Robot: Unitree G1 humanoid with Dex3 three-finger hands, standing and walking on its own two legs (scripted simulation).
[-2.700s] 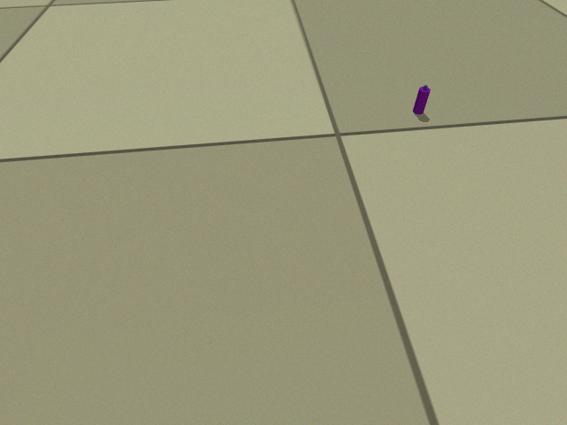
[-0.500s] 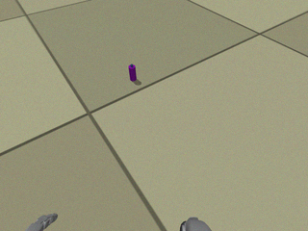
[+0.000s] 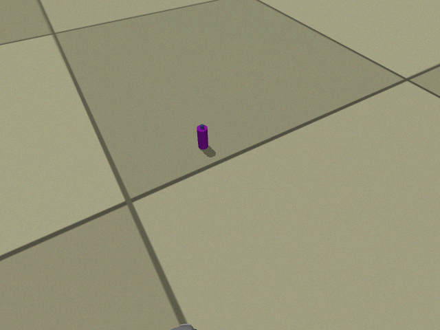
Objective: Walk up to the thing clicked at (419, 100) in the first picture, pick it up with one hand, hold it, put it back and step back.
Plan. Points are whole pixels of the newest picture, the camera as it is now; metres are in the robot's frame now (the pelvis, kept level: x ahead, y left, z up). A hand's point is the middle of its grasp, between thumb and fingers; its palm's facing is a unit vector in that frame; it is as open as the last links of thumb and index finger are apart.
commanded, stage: walk up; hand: left
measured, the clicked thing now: (202, 135) +1.29 +0.23 -0.67
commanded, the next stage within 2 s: none
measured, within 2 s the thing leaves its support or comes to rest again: neither
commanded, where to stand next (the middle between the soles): +0.96 +0.01 m, yaw +1 degrees
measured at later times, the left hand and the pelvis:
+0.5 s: hand (142, 218) +0.39 +0.24 -0.12, palm faces -0.06 -0.91 -0.40, open 7.4 cm; pelvis +0.26 -0.03 -0.01, yaw -1 degrees
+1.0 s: hand (142, 189) +0.50 +0.28 -0.15, palm faces -0.02 -0.93 -0.36, open 7.4 cm; pelvis +0.48 +0.00 +0.00, yaw +1 degrees
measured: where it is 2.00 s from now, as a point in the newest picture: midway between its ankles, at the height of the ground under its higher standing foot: (240, 203)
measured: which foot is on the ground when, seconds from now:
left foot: up 0.00-0.00, down 0.02-0.46, up 0.48-0.86, down 0.88-1.00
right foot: down 0.00-0.04, up 0.06-0.42, down 0.44-0.90, up 0.92-1.00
